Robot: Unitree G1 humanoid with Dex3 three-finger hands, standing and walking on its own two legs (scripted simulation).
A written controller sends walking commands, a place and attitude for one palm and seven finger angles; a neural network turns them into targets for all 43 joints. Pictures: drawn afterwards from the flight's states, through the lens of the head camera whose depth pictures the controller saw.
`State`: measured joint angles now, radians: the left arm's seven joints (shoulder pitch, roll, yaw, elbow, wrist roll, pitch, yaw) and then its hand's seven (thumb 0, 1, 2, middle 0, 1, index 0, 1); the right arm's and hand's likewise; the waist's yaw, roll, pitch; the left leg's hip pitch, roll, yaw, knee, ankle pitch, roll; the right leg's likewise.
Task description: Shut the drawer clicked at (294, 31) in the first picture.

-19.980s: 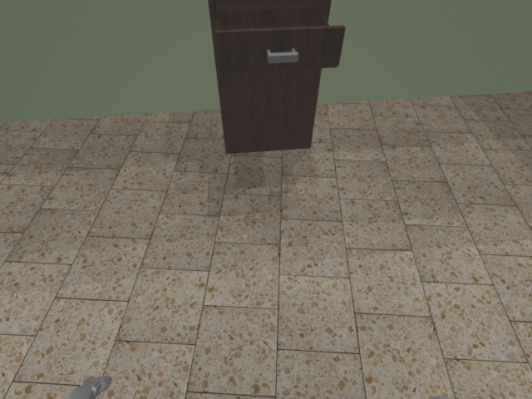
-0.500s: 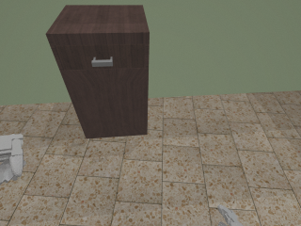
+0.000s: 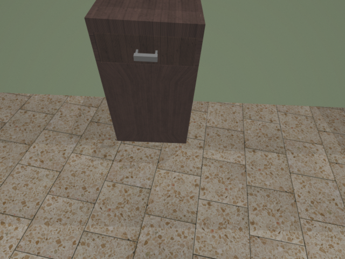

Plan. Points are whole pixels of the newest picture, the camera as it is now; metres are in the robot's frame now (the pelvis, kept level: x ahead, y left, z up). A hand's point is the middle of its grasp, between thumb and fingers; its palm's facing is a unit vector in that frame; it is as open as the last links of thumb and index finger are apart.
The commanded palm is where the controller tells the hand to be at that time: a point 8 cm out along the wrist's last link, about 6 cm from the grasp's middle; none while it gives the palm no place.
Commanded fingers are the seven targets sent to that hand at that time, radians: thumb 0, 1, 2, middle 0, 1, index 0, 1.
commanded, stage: let the arm hang, fingers relaxed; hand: left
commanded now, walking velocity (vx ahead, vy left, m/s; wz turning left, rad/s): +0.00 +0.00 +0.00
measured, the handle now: (146, 54) +0.93 +0.19 -0.05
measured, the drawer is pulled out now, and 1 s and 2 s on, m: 0.00 0.00 0.00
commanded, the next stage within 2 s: look to check the result in 0.64 s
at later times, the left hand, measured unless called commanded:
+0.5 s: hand out of the picture +0.04 +0.20 -0.17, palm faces -0.02 -0.98 -0.21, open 7.3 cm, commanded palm none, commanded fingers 0.00 0.90 0.90 -0.20 -0.30 -0.20 -0.30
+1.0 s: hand out of the picture +0.05 +0.22 -0.16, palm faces -0.03 -0.97 -0.25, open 7.4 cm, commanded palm none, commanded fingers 0.00 0.90 0.90 -0.20 -0.30 -0.20 -0.30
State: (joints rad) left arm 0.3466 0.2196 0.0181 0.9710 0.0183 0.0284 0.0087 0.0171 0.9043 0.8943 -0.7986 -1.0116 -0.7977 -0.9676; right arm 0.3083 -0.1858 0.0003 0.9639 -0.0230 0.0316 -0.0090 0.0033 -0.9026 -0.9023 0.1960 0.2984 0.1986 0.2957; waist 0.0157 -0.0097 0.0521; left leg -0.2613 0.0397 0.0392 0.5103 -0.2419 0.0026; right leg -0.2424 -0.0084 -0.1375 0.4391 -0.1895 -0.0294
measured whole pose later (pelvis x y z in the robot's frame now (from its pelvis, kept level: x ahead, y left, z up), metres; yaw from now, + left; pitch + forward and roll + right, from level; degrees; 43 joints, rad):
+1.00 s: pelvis +0.03 +0.02 +0.01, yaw -2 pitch -1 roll +0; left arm 0.20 0.20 0.02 1.15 0.02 -0.01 0.02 0.01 0.91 0.90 -0.20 -0.30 -0.20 -0.30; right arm 0.23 -0.20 -0.02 1.13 -0.01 -0.01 -0.02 0.00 -0.90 -0.90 0.20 0.30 0.20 0.30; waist 0.00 0.02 0.06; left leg -0.13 -0.01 0.10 0.37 -0.22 0.03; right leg -0.17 -0.04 -0.08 0.38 -0.19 0.01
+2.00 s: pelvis +0.04 +0.00 +0.01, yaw -2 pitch -1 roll +0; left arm 0.10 0.31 0.01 1.14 0.01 -0.02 0.00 0.01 0.90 0.89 -0.20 -0.30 -0.20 -0.30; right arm 0.13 -0.32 -0.01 1.12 -0.01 -0.01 0.00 0.00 -0.90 -0.90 0.20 0.30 0.20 0.30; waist -0.01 0.02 0.04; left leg -0.07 0.02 0.09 0.28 -0.20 0.00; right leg -0.10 -0.01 -0.09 0.29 -0.17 -0.02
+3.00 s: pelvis +0.04 +0.00 +0.01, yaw -2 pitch -1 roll +0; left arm 0.10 0.32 0.01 1.15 0.01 -0.02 0.00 0.01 0.90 0.89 -0.20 -0.30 -0.20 -0.30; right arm 0.14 -0.33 0.00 1.13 -0.01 -0.01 0.00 0.00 -0.90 -0.90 0.20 0.30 0.20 0.30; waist -0.01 0.01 0.04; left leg -0.06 0.02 0.09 0.26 -0.19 0.00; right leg -0.10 -0.01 -0.09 0.28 -0.17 -0.01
